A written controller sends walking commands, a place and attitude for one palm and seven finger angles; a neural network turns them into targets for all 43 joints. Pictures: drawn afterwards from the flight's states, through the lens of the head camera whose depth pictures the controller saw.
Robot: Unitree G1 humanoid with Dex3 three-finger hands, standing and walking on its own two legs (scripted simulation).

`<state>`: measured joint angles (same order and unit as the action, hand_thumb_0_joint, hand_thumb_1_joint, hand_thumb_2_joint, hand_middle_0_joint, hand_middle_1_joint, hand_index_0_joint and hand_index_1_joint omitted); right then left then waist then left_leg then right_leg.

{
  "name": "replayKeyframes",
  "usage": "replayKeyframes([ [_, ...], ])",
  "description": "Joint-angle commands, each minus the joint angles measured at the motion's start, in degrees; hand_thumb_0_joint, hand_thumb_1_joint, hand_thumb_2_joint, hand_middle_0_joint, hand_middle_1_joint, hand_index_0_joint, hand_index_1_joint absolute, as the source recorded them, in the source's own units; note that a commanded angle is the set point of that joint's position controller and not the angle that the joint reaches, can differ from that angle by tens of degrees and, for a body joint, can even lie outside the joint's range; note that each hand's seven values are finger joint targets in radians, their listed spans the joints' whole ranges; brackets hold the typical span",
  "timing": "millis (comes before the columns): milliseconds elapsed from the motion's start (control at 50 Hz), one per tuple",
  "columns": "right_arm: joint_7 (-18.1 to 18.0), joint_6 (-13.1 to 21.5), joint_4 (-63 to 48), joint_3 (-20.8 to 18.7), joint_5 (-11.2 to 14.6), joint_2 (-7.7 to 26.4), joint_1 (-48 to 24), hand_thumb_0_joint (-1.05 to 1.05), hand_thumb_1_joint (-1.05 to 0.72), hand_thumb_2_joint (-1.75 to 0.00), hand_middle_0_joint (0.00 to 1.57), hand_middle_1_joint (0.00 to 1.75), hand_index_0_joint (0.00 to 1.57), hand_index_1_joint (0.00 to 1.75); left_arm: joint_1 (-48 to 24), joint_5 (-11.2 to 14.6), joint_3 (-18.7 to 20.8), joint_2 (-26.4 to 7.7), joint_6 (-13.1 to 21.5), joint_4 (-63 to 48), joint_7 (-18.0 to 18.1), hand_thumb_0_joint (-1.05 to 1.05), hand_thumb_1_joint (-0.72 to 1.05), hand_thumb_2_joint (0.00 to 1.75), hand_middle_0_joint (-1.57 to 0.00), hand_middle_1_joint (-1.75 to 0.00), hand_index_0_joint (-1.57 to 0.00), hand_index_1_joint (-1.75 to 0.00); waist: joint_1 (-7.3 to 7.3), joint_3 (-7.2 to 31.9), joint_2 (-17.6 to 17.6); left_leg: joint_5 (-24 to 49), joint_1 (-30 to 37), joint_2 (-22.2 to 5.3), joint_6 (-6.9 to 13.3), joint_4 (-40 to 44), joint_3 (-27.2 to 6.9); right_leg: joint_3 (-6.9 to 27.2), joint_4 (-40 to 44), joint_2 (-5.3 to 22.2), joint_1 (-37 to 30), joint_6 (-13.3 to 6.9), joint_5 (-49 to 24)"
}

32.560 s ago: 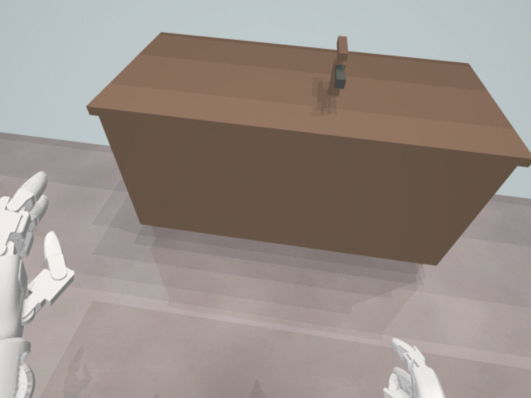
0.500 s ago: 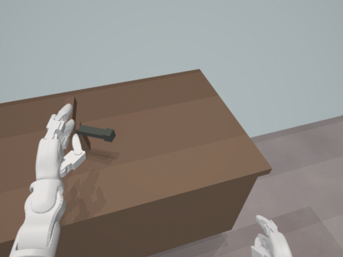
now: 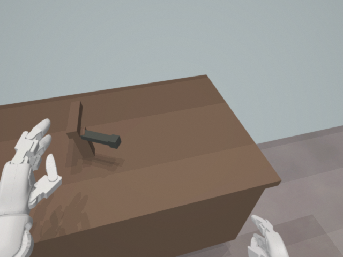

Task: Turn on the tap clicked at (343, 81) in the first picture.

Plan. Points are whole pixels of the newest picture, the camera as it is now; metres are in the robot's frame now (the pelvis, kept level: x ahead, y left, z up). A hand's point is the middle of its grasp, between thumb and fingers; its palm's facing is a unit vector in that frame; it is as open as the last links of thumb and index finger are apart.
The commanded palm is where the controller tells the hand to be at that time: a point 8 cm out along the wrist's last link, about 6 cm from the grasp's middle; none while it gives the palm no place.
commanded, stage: draw the hand back beside the body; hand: left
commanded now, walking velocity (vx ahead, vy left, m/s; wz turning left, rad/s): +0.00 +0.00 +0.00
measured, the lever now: (114, 141) +0.40 +0.23 +0.03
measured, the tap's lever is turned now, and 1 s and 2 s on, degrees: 59 59 59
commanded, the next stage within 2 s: step back with the hand held close in 0.24 s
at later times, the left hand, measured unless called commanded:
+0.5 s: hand (49, 181) +0.19 +0.24 +0.17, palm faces +0.40 -0.83 -0.39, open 7.4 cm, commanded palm +0.14 +0.27 +0.17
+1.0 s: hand (22, 219) +0.13 +0.26 +0.15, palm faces +0.36 -0.82 -0.44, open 7.4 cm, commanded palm +0.07 +0.30 +0.17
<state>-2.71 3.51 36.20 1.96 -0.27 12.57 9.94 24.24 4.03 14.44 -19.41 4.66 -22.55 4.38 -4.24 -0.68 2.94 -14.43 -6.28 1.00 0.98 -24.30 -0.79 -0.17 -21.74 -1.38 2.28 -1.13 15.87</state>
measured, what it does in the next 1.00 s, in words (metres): shifts its weight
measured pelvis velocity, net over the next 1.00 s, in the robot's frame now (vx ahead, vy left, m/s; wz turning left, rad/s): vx -0.09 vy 0.02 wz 0.00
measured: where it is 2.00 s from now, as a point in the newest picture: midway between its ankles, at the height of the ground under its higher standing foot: outside the picture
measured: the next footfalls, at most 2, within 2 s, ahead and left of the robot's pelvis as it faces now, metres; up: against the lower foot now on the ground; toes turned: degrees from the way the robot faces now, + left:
left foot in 1.70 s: -0.06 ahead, +0.13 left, +0.00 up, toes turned +0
right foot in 1.96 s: -0.22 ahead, -0.14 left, +0.00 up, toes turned +1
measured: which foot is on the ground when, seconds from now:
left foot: down 0.00-1.00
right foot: down 0.00-1.00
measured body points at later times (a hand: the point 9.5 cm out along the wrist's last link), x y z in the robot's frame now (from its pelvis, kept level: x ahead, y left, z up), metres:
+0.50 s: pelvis -0.02 -0.01 +0.00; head -0.03 -0.03 +0.45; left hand +0.16 +0.28 +0.19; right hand +0.18 -0.23 -0.08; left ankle -0.01 +0.11 -0.74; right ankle -0.04 -0.11 -0.74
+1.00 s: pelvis -0.09 +0.02 -0.01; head -0.05 +0.02 +0.44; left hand +0.10 +0.30 +0.17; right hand +0.10 -0.21 -0.09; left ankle -0.01 +0.11 -0.74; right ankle -0.04 -0.11 -0.74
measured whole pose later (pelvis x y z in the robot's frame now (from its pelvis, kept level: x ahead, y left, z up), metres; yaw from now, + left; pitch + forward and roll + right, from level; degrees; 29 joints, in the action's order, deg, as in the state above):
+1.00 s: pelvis -0.09 +0.02 -0.01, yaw +0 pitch +1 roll -2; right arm -4.8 4.1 32.4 0.8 0.7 12.6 10.4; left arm 28.1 2.3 19.3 -21.9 10.3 -29.0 7.7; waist -1.6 -3.2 1.9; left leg -9.4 -22.3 1.0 2.3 -30.9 -0.4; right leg -0.2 -28.7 -1.3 18.5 0.4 10.9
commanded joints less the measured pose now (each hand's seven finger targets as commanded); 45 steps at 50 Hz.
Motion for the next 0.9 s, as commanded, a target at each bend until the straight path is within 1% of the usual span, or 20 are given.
replayKeyframes([
  [0,-0.81,3.18,-9.24,-2.77,0.41,6.0,-7.9,0.0,-0.9,-0.9,0.2,0.3,0.2,0.3,-6.72,0.24,5.76,-8.76,4.12,-11.96,1.3,0.0,0.9,0.9,-0.2,-0.3,-0.2,-0.3,0.75,5.15,-0.96,17.33,3.73,-2.69,0.46,1.34,-0.83,-0.38,2.1,1.47,4.17,-0.69,-16.16],
  [60,-1.24,3.46,-8.93,-2.69,0.37,6.03,-8.2,0.0,-0.9,-0.9,0.2,0.3,0.2,0.3,-8.17,0.05,5.93,-9.27,4.66,-11.9,1.65,0.0,0.9,0.9,-0.2,-0.3,-0.2,-0.3,0.69,4.55,0.47,14.37,3.41,-2.45,0.53,1.67,-1.21,-0.33,2.47,1.51,4.77,-0.83,-13.43],
  [100,-1.42,3.79,-9.01,-2.76,0.42,6.0,-8.42,0.0,-0.9,-0.9,0.2,0.3,0.2,0.3,-7.73,0.17,6.14,-9.41,4.87,-11.46,1.75,0.0,0.9,0.9,-0.2,-0.3,-0.2,-0.3,0.42,4.68,-0.9,13.63,3.14,-2.28,0.73,1.68,-1.29,-0.27,2.5,1.53,4.52,-0.78,-13.09],
  [120,-1.48,3.78,-8.84,-2.57,0.31,6.05,-8.66,0.0,-0.9,-0.9,0.2,0.3,0.2,0.3,-7.73,0.17,6.37,-9.69,4.94,-11.79,1.78,0.0,0.9,0.9,-0.2,-0.3,-0.2,-0.3,0.42,4.61,0.58,13.43,3.16,-2.09,0.8,1.74,-1.25,-0.13,2.78,1.57,4.45,-0.9,-12.81],
  [200,-1.4,4.15,-8.78,-2.66,0.35,5.81,-8.76,0.0,-0.9,-0.9,0.2,0.3,0.2,0.3,-6.73,0.28,6.08,-9.31,5.38,-11.84,1.68,0.0,0.9,0.9,-0.2,-0.3,-0.2,-0.3,0.23,4.58,-1.01,13.56,3.02,-2.19,0.86,1.4,-1.01,-0.1,2.85,1.63,4.41,-0.81,-13.67],
  [240,-1.47,4.21,-8.69,-2.6,0.39,5.73,-8.86,0.0,-0.9,-0.9,0.2,0.3,0.2,0.3,-6.91,0.3,6.05,-9.1,5.51,-11.66,1.7,0.0,0.9,0.9,-0.2,-0.3,-0.2,-0.3,0.38,3.79,1.13,12.36,2.47,-2.08,0.76,1.57,-1.01,0.07,3.16,1.72,4.54,-0.95,-12.38],
  [320,-1.54,4.48,-8.6,-2.59,0.3,5.87,-9.01,0.0,-0.9,-0.9,0.2,0.3,0.2,0.3,-6.18,0.44,7.06,-9.99,5.72,-10.93,1.67,0.0,0.9,0.9,-0.2,-0.3,-0.2,-0.3,0.24,3.52,-0.84,11.95,2.42,-2.01,0.91,1.71,-1.05,-0.01,3.72,1.67,4.73,-0.81,-12.18],
  [340,-1.65,4.53,-8.84,-2.7,0.51,5.77,-9.33,0.0,-0.9,-0.9,0.2,0.3,0.2,0.3,-10.27,0.59,8.11,-11.55,6.17,-14.41,1.89,0.0,0.9,0.9,-0.2,-0.3,-0.2,-0.3,0.41,4.92,1.05,11.12,3.16,-2.04,0.93,1.61,-0.82,0.47,3.99,1.84,4.5,-0.82,-11.49],
  [360,-1.94,3.68,-11.21,-2.31,1.14,5.83,-8.34,0.0,-0.9,-0.9,0.2,0.3,0.2,0.3,-15.98,1.21,15.78,-18.34,7.97,-15.79,2.78,0.0,0.9,0.9,-0.2,-0.3,-0.2,-0.3,1.61,0.04,0.67,7.19,-0.02,-2.88,1.71,-1.44,-2.38,6.7,6.65,4.83,10.46,-0.6,-18.2],
  [380,-1.92,2.97,-9.0,-2.02,0.62,5.25,-8.05,0.0,-0.9,-0.9,0.2,0.3,0.2,0.3,-10.11,0.94,11.83,-12.95,8.26,-9.67,2.2,0.0,0.9,0.9,-0.2,-0.3,-0.2,-0.3,2.42,0.32,-1.63,6.86,-0.68,-2.67,1.7,-3.15,-3.07,6.5,6.2,6.53,10.81,-0.7,-21.85],
  [400,-1.72,2.47,-9.69,-2.58,0.72,5.58,-7.59,0.0,-0.9,-0.9,0.2,0.3,0.2,0.3,-6.81,0.74,10.36,-11.04,7.97,-7.38,1.72,0.0,0.9,0.9,-0.2,-0.3,-0.2,-0.3,2.58,1.81,-4.08,7.76,-0.59,-2.88,1.59,-4.01,-3.24,6.93,5.39,7.17,10.75,-0.52,-23.81],
  [420,-1.69,2.11,-10.6,-2.95,0.7,5.89,-7.87,0.0,-0.9,-0.9,0.2,0.3,0.2,0.3,-6.81,0.54,9.31,-10.23,8.22,-8.84,1.31,0.0,0.9,0.9,-0.2,-0.3,-0.2,-0.3,2.59,3.63,-3.91,9.42,-0.12,-2.92,1.53,-4.03,-3.15,6.37,4.29,7.27,10.16,-0.45,-25.26],
  [460,-1.68,1.66,-11.62,-3.58,1.02,6.36,-7.09,0.0,-0.9,-0.9,0.2,0.3,0.2,0.3,-3.01,0.57,8.54,-9.24,8.2,-9.17,1.18,0.0,0.9,0.9,-0.2,-0.3,-0.2,-0.3,2.51,7.2,-2.01,13.55,0.79,-4.01,1.64,-3.63,-2.74,5.63,1.91,7.32,9.12,0.0,-26.7],
  [500,-1.79,1.39,-12.53,-3.82,1.18,6.67,-7.05,0.0,-0.9,-0.9,0.2,0.3,0.2,0.3,-1.59,0.58,8.71,-9.62,8.06,-11.09,1.41,0.0,0.9,0.9,-0.2,-0.3,-0.2,-0.3,2.41,8.11,-0.98,17.3,0.41,-4.86,1.62,-2.66,-3.04,4.56,0.58,6.6,9.25,0.5,-25.3],
  [560,-2.16,0.97,-13.49,-3.88,1.26,6.72,-7.34,0.0,-0.9,-0.9,0.2,0.3,0.2,0.3,0.44,0.58,10.05,-11.0,7.82,-12.45,1.93,0.0,0.9,0.9,-0.2,-0.3,-0.2,-0.3,2.26,8.49,-2.9,18.39,-1.04,-5.78,1.62,-1.67,-4.23,3.95,-0.12,5.75,9.88,0.76,-21.47],
  [600,-2.35,0.85,-13.84,-4.15,1.35,6.73,-7.25,0.0,-0.9,-0.9,0.2,0.3,0.2,0.3,0.7,0.49,11.29,-12.24,7.99,-13.98,2.34,0.0,0.9,0.9,-0.2,-0.3,-0.2,-0.3,2.34,8.26,-4.13,16.51,-2.39,-5.88,1.49,-1.77,-4.36,4.43,-0.08,5.88,10.45,0.69,-20.27],
  [620,-2.49,0.9,-13.81,-4.15,1.17,7.01,-7.63,0.0,-0.9,-0.9,0.2,0.3,0.2,0.3,0.02,0.37,12.33,-13.73,8.28,-15.94,2.6,0.0,0.9,0.9,-0.2,-0.3,-0.2,-0.3,2.33,9.11,-1.41,15.88,-2.5,-5.88,1.5,-1.08,-4.62,4.49,-0.62,5.92,10.44,0.45,-18.94],
  [740,-2.62,1.86,-14.04,-4.46,1.35,7.16,-6.78,0.0,-0.9,-0.9,0.2,0.3,0.2,0.3,2.07,-0.09,12.0,-12.62,9.11,-18.13,3.59,0.0,0.9,0.9,-0.2,-0.3,-0.2,-0.3,2.53,8.08,2.6,4.23,-8.47,-7.42,1.99,2.33,-7.38,3.85,-2.57,4.14,10.74,0.64,-9.16],
  [800,-2.59,2.56,-13.88,-4.64,1.37,7.49,-6.11,0.0,-0.9,-0.9,0.2,0.3,0.2,0.3,2.21,-0.38,11.5,-11.83,9.18,-17.37,3.94,0.0,0.9,0.9,-0.2,-0.3,-0.2,-0.3,2.88,6.14,0.86,-4.57,-12.01,-7.46,2.18,2.82,-8.14,4.6,-2.05,4.05,12.23,0.63,-4.43],
  [880,-2.66,3.37,-13.38,-4.6,1.28,7.78,-5.57,0.0,-0.9,-0.9,0.2,0.3,0.2,0.3,0.61,-1.19,10.99,-11.13,9.54,-18.03,4.47,0.0,0.9,0.9,-0.2,-0.3,-0.2,-0.3,3.25,5.22,1.96,-13.09,-15.9,-8.37,2.7,4.8,-9.81,4.29,-3.08,3.24,12.46,0.84,0.93],
])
